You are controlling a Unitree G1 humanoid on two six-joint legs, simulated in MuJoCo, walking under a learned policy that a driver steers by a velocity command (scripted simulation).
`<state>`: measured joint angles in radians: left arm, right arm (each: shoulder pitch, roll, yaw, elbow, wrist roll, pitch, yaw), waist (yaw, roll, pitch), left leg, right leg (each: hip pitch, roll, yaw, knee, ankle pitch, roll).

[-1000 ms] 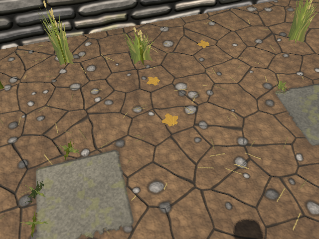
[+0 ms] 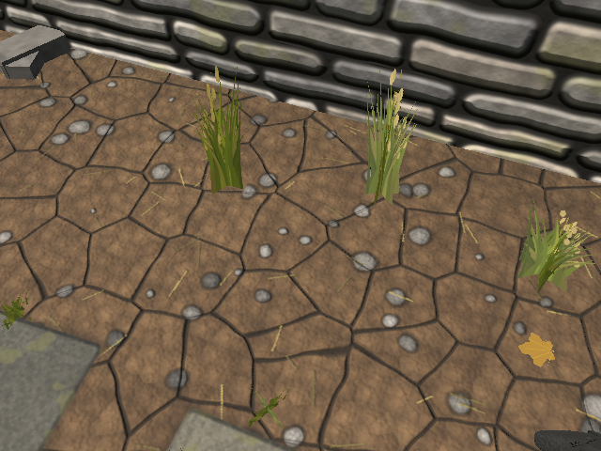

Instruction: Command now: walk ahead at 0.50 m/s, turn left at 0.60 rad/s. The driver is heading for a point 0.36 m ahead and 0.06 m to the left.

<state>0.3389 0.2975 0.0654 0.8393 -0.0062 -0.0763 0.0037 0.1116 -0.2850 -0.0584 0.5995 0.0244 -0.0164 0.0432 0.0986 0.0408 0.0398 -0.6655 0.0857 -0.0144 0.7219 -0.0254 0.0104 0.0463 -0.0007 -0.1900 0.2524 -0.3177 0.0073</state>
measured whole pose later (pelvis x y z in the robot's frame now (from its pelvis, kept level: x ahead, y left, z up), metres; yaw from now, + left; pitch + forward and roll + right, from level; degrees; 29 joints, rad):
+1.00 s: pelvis +0.34 +0.05 +0.00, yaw +13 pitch -1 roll +0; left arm 0.13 0.23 0.02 0.87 0.01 -0.01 0.01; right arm 0.29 -0.23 -0.04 0.90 -0.01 0.00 -0.03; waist 0.00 -0.01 0.02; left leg -0.18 0.01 -0.05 0.54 -0.35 -0.02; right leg -0.33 0.00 0.00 0.52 -0.18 0.00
